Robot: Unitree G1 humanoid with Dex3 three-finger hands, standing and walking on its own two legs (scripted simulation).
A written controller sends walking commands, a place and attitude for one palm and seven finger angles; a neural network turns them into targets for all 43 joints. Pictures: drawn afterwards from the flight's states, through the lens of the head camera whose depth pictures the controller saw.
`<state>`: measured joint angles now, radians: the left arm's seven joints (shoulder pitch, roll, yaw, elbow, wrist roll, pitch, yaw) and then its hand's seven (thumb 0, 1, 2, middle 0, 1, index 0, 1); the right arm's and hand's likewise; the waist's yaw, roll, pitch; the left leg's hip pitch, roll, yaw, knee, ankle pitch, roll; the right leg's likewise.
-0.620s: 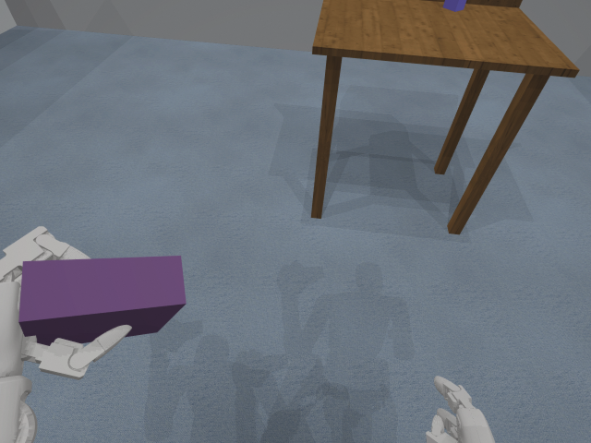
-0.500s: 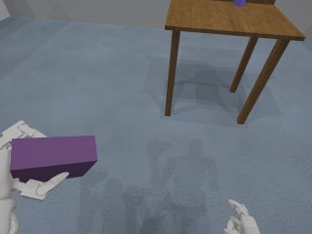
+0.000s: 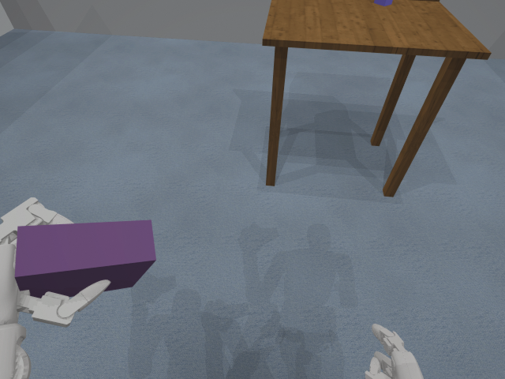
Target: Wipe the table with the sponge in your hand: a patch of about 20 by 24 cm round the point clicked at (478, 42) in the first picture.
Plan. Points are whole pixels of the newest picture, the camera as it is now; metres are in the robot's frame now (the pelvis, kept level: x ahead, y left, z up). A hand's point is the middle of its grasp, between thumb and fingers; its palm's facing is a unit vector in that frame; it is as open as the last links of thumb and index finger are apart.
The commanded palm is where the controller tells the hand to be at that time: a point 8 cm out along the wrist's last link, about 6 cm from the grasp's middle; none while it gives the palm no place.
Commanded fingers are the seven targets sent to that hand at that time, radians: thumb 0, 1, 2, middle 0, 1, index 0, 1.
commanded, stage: walk to a spot facing it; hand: left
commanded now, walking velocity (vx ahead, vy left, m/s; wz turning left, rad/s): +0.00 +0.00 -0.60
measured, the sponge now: (106, 260) +0.22 +0.21 +0.14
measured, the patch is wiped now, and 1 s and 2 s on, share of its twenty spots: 0.00 0.00 0.00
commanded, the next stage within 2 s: none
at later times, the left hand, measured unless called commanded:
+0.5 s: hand (170, 219) +0.28 +0.14 +0.16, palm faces +0.26 -0.87 -0.41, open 9.4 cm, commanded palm +0.23 +0.19 +0.18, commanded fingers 0.00 0.10 1.30 -1.20 -1.60 -1.20 -1.60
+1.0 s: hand (227, 146) +0.43 +0.08 +0.17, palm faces +0.00 -0.92 -0.39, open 9.4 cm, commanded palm +0.40 +0.12 +0.18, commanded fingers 0.00 0.10 1.30 -1.20 -1.60 -1.20 -1.60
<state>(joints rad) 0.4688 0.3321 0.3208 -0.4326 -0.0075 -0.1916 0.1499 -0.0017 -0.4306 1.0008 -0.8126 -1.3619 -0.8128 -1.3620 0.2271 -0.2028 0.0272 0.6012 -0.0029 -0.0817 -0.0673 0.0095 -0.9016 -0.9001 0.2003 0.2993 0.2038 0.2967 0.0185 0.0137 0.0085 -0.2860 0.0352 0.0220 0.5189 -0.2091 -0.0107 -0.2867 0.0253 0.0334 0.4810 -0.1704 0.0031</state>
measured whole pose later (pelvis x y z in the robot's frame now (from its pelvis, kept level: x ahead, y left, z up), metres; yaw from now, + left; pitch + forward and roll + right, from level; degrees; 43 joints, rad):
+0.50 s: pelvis +0.02 -0.05 -0.03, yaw -12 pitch -2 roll +2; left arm 0.39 0.32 0.33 -0.41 0.00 -0.22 0.14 0.00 -0.43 1.00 -0.81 -1.36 -0.81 -1.36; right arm 0.24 -0.21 0.00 0.64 -0.01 -0.07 -0.03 0.01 -0.90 -0.90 0.20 0.30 0.20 0.30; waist 0.03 0.04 0.03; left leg -0.45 0.11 0.06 1.12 -0.50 -0.06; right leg -0.39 0.05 -0.04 0.77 -0.36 -0.10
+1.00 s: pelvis +0.13 -0.05 -0.01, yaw -28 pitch +1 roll +1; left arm 0.48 0.38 0.37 -0.48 -0.02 -0.24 0.14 0.00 -0.43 1.00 -0.81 -1.36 -0.81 -1.36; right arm 0.22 -0.20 0.00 0.58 0.00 -0.03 -0.04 0.01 -0.90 -0.90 0.20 0.30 0.20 0.30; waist 0.02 -0.07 -0.03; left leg -0.28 0.06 0.16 0.56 -0.28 0.00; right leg -0.33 0.10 0.11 0.83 -0.45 -0.04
